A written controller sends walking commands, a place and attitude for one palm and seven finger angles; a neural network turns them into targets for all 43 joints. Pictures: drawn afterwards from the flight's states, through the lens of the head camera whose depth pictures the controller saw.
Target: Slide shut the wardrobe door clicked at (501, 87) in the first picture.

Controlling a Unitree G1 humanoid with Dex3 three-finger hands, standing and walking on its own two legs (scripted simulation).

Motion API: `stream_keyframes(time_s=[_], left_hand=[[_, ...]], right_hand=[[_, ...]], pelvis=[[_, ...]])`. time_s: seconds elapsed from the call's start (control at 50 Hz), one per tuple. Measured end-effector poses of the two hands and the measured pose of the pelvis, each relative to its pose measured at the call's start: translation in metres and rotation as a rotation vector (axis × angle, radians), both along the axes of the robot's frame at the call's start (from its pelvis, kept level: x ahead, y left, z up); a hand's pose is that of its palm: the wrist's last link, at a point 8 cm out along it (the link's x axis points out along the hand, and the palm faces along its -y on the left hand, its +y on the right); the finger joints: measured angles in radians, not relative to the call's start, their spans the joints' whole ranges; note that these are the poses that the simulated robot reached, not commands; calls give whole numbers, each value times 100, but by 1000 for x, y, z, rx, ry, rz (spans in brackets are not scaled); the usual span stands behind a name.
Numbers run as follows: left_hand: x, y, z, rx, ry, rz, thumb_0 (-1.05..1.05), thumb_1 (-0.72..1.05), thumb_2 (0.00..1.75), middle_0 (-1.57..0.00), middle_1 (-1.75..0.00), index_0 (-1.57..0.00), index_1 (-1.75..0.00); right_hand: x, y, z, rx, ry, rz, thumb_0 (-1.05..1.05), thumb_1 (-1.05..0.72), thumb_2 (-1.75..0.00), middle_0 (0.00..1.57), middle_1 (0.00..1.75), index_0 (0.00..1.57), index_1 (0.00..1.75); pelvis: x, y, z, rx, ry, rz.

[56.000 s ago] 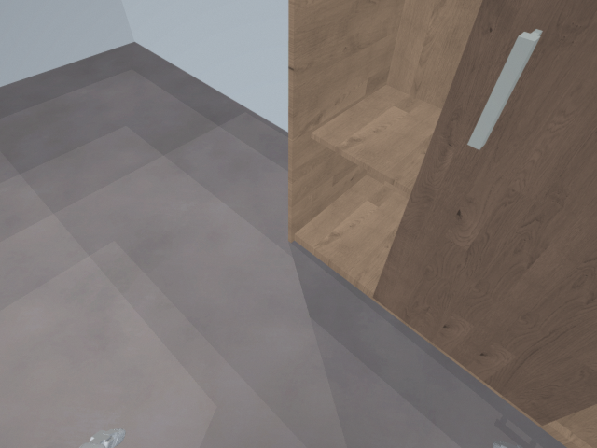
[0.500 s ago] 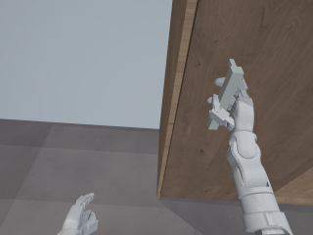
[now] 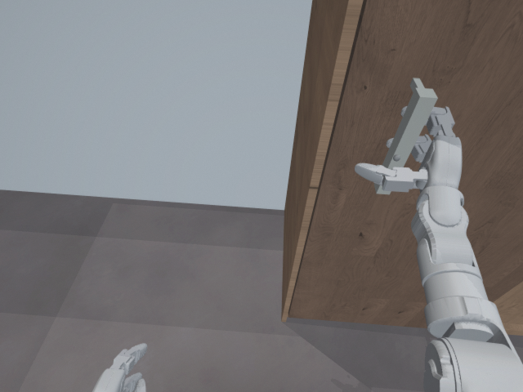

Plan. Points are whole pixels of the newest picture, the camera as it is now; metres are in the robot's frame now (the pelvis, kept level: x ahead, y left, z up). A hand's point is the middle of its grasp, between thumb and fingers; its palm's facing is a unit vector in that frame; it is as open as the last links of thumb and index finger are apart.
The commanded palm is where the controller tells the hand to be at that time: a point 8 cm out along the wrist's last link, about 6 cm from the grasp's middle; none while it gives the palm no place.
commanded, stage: loosen the grip on the handle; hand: right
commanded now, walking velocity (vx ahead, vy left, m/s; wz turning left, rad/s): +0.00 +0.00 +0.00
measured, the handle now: (398, 140) +0.48 -0.16 +0.16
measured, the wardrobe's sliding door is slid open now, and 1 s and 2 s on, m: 0.00 0.00 0.00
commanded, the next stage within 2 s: slip the hand off the handle in 0.26 s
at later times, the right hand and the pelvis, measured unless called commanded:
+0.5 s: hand (406, 153) +0.44 -0.16 +0.17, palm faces +0.02 +1.00 -0.09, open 14.7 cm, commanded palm +0.41 -0.23 +0.18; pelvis +0.01 -0.04 -0.01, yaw +5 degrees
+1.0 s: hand (443, 153) +0.44 -0.21 +0.18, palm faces +0.14 +0.99 -0.10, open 14.5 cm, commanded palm +0.39 -0.26 +0.18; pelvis +0.04 -0.03 +0.00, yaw +5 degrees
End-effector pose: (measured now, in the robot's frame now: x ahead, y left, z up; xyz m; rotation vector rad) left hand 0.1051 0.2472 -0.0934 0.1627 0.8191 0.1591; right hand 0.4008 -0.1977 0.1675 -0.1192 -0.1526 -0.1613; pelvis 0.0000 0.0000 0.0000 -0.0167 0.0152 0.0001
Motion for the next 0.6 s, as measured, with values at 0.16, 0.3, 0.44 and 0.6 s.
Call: stream_keyframes(time_s=[0.16, 0.3, 0.44, 0.6], left_hand=[[-47, 25, -12, 34, 117, 82, 1, 90, 90, -20, -30, -20, -30], [-44, 21, -7, 51, 96, 111, 1, 91, 90, -20, -30, -20, -30], [-13, -9, 4, 64, 9, 79, 1, 91, 90, -20, -30, -20, -30], [27, -53, 11, 45, -66, 25, 1, 90, 90, -20, -30, -20, -30]], right_hand=[[8, 0, 7, -40, -30, 78, -1, 45, -25, 36, 127, 25, 125], [13, -6, 8, 8, -51, 108, -1, 53, -21, 39, 126, 26, 119], [14, -15, 1, 11, -73, 141, -2, 55, -20, 40, 124, 26, 116], [18, -24, 2, 17, -76, 191, -2, 55, -20, 48, 123, 25, 115]], pelvis=[[-11, 6, -3, 13, 25, 39], [-9, -8, -3, 26, 42, 67], [0, -28, -5, 23, 32, 76], [20, -47, -4, 23, 19, 81]])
